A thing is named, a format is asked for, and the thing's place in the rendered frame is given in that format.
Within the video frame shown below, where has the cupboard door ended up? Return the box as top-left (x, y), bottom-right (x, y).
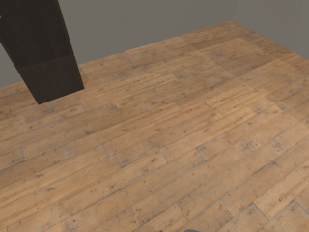
top-left (0, 0), bottom-right (71, 68)

